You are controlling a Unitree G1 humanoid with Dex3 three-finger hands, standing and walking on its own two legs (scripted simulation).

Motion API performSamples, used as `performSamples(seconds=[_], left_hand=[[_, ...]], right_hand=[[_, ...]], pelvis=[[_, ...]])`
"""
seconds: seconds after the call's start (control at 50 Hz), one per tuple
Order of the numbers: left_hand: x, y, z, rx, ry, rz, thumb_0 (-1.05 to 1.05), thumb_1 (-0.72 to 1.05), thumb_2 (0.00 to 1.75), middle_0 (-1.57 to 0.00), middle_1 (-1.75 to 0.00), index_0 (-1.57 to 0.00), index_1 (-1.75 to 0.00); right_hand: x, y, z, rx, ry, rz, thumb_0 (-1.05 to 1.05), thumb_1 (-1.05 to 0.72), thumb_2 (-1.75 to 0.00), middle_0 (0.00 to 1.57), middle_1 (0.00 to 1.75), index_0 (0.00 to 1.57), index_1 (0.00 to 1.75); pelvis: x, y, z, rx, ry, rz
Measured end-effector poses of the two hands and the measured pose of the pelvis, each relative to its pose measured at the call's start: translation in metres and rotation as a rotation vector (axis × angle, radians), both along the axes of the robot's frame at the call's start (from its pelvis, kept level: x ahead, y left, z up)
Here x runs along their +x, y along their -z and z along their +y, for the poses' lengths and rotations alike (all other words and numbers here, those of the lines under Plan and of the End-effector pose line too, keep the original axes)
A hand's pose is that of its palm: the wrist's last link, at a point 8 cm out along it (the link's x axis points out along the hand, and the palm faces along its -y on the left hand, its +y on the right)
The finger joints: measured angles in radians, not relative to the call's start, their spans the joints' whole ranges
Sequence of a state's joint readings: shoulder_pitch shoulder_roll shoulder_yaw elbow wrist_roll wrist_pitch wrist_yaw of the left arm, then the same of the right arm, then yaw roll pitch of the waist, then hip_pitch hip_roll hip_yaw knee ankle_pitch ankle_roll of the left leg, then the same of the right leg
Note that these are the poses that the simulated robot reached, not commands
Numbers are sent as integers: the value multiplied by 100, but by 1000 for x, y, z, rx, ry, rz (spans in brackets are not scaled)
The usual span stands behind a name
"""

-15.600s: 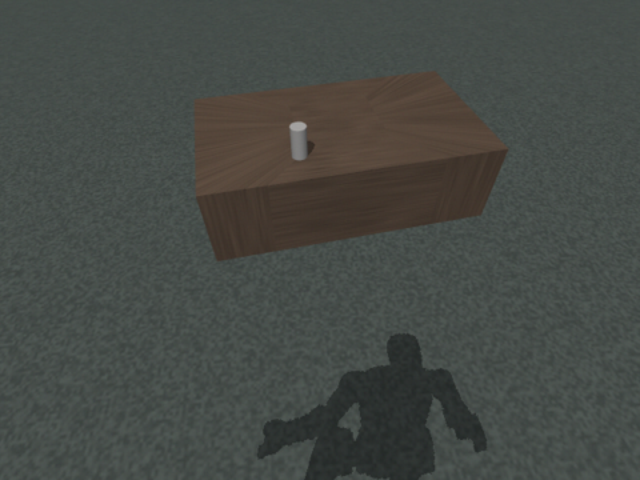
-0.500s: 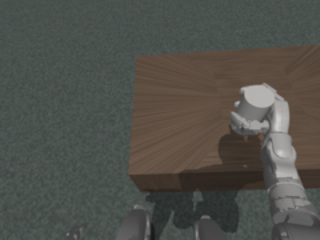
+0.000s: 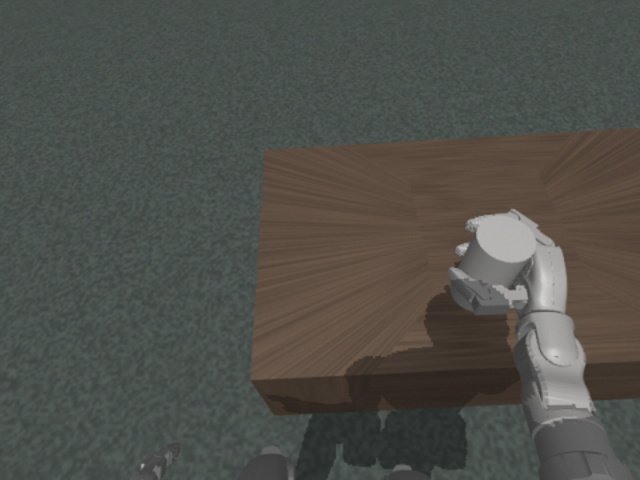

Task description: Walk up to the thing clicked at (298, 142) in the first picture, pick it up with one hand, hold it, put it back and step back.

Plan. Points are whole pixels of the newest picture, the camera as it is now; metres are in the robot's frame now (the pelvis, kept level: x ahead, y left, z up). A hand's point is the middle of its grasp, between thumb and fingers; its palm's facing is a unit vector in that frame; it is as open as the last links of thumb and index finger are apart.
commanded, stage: lift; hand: right
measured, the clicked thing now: (487, 267) +0.37 -0.18 +0.04
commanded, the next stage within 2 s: hold in 0.38 s
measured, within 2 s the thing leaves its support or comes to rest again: neither
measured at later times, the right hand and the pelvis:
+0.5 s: hand (492, 271) +0.35 -0.17 +0.07, palm faces +0.12 +0.99 -0.01, open 8.5 cm; pelvis +0.01 +0.00 +0.01, yaw +0 degrees
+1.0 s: hand (500, 278) +0.33 -0.17 +0.08, palm faces +0.13 +0.99 -0.01, open 8.5 cm; pelvis +0.01 +0.00 +0.02, yaw +0 degrees
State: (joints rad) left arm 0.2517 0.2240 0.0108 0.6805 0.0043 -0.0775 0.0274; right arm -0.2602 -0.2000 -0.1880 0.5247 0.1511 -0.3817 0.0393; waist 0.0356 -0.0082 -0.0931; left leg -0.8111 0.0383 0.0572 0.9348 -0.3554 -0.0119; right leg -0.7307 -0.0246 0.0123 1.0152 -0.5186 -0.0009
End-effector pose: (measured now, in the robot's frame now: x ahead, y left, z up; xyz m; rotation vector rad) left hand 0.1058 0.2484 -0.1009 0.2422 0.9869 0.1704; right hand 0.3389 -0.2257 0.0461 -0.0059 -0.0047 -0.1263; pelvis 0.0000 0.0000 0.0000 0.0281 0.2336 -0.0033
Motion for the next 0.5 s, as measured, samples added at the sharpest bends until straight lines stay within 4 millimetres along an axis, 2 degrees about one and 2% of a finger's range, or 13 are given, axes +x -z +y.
performSamples(seconds=[0.5], left_hand=[[20,-17,-5,-13,15,-42,1,90,90,-19,-30,-20,-30]], right_hand=[[-16,-21,1,-3,-5,-11,0,15,-101,79,97,81,93]], pelvis=[[8,-15,0,-3,0,-52]])
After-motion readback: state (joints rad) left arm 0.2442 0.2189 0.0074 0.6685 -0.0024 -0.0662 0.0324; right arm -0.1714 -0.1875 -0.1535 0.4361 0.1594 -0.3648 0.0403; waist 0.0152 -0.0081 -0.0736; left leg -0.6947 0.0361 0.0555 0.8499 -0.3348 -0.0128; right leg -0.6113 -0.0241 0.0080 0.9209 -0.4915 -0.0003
